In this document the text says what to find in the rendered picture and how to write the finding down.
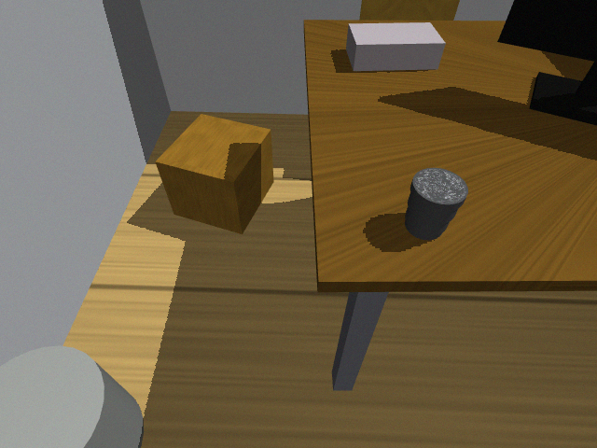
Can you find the table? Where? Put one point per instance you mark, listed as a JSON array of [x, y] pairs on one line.
[[529, 220]]

